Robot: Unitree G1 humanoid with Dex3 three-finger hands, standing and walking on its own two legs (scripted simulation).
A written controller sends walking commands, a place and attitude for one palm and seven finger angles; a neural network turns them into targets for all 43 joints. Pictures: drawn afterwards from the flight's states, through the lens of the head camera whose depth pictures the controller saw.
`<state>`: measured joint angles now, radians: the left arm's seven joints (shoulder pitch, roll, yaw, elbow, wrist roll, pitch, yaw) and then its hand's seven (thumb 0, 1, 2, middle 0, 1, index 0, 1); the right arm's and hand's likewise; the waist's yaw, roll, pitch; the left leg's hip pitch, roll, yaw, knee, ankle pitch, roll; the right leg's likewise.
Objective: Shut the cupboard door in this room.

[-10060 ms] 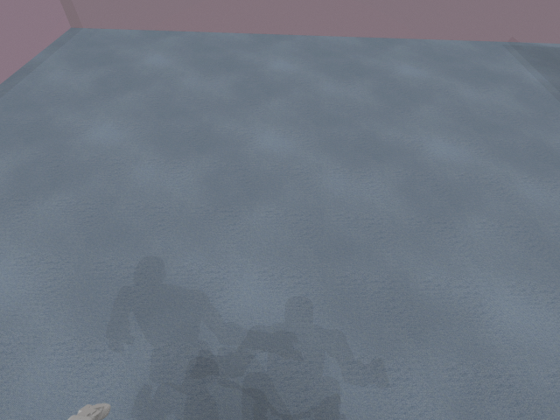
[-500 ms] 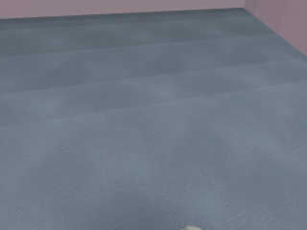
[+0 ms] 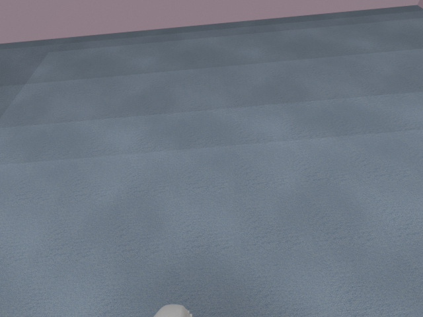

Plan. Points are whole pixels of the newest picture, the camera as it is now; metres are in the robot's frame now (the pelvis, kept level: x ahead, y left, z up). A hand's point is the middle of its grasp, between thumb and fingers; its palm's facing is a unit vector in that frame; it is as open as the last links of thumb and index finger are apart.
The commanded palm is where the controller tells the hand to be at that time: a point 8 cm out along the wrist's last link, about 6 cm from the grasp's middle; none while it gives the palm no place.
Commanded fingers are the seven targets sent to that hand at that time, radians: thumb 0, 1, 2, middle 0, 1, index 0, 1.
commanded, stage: turn or walk to find it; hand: left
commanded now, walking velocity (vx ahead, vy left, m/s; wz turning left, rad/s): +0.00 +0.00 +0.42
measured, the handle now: out of the picture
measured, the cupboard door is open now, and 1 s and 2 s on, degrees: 88 88 88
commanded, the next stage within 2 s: none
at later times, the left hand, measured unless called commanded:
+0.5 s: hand out of the picture -0.03 +0.28 -0.17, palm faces +0.27 -0.93 -0.25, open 7.4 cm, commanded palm none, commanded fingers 0.00 0.90 0.90 -0.20 -0.30 -0.20 -0.30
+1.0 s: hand out of the picture -0.04 +0.20 -0.15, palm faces +0.43 -0.86 -0.27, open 7.4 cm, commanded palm none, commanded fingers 0.00 0.90 0.90 -0.20 -0.30 -0.20 -0.30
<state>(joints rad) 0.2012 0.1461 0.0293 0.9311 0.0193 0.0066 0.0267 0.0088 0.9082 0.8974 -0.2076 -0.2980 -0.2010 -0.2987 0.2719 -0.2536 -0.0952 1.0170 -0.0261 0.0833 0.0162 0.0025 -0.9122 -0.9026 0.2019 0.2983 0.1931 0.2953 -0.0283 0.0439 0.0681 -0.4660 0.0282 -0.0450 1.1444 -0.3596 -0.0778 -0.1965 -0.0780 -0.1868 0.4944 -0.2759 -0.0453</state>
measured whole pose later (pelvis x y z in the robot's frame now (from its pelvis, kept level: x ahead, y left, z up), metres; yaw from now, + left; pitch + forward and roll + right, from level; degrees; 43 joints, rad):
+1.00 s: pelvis -0.04 -0.01 +0.00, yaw +26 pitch -1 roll +2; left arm 0.20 0.15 0.03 0.93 0.02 0.00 0.03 0.01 0.91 0.90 -0.21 -0.30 -0.20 -0.30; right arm 0.26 -0.25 -0.09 1.02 -0.02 0.08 0.02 0.00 -0.91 -0.90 0.20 0.30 0.19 0.30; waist -0.03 0.04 0.07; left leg -0.46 0.02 -0.04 1.13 -0.38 -0.08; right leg -0.20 -0.08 -0.18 0.50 -0.29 -0.04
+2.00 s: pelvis -0.08 -0.03 +0.00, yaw +50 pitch -1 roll +2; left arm 0.20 0.15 0.03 0.93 0.02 0.01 0.03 0.01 0.91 0.90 -0.21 -0.30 -0.20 -0.30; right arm 0.27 -0.25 -0.10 1.01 -0.03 0.08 0.02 0.00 -0.91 -0.90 0.20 0.30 0.19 0.30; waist -0.03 0.04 0.06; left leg -0.49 0.01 -0.05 1.17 -0.35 -0.07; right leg -0.20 -0.07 -0.16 0.49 -0.28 -0.03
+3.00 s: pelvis -0.10 -0.07 +0.00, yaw +76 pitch -2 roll +2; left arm 0.21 0.15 0.03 0.93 0.02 0.01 0.03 0.01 0.91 0.90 -0.21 -0.30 -0.20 -0.30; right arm 0.26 -0.25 -0.10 1.02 -0.03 0.08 0.02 0.00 -0.91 -0.90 0.20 0.30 0.19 0.30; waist -0.02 0.04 0.07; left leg -0.45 0.03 -0.04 1.13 -0.37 -0.07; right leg -0.22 -0.08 -0.19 0.50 -0.25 -0.05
